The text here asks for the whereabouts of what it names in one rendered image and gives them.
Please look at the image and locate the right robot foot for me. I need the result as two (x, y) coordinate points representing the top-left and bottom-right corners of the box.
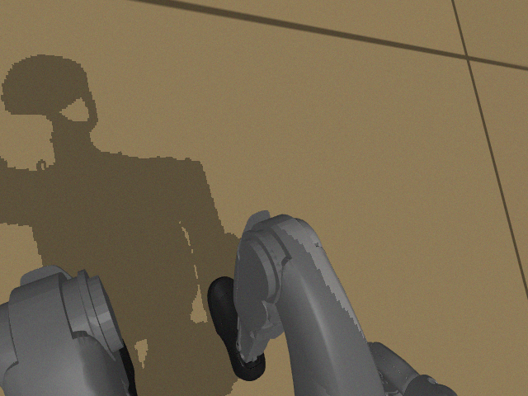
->
(207, 276), (266, 381)

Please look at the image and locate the right robot arm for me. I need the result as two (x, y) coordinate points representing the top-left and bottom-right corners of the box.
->
(404, 375), (458, 396)

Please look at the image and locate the left robot foot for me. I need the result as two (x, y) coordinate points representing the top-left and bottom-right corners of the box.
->
(119, 338), (138, 396)

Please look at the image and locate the right robot hand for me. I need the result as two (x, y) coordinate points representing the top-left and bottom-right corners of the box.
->
(368, 342), (419, 396)

